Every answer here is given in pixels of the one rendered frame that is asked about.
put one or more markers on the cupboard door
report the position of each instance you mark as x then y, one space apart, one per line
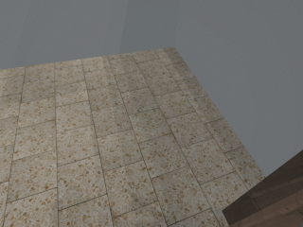
285 213

